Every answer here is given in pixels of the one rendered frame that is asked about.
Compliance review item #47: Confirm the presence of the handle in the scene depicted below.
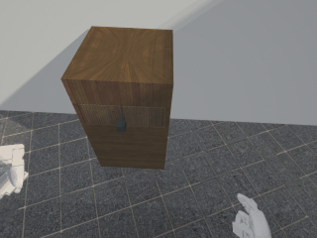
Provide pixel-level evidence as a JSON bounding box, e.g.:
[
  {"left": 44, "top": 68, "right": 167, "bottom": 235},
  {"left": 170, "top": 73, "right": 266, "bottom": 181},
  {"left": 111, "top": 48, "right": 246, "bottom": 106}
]
[{"left": 116, "top": 115, "right": 127, "bottom": 133}]

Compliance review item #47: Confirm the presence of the cabinet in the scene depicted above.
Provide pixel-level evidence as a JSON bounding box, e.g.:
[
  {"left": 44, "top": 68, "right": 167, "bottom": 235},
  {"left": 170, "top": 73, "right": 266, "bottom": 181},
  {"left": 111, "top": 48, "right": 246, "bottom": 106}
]
[{"left": 61, "top": 26, "right": 173, "bottom": 170}]

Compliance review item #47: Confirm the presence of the robot right hand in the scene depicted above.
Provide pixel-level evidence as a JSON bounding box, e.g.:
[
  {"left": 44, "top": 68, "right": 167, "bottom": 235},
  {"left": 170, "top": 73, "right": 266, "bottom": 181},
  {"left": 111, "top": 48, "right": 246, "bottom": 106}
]
[{"left": 232, "top": 193, "right": 272, "bottom": 238}]

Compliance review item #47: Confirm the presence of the robot left hand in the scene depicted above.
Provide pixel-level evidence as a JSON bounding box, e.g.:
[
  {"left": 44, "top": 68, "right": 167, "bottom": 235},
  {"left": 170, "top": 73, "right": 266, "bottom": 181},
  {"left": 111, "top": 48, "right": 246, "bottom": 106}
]
[{"left": 0, "top": 144, "right": 29, "bottom": 199}]

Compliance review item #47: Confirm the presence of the drawer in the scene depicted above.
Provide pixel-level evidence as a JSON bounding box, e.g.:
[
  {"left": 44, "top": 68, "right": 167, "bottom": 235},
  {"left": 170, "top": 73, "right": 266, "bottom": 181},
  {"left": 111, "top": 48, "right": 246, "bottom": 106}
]
[{"left": 78, "top": 103, "right": 165, "bottom": 128}]

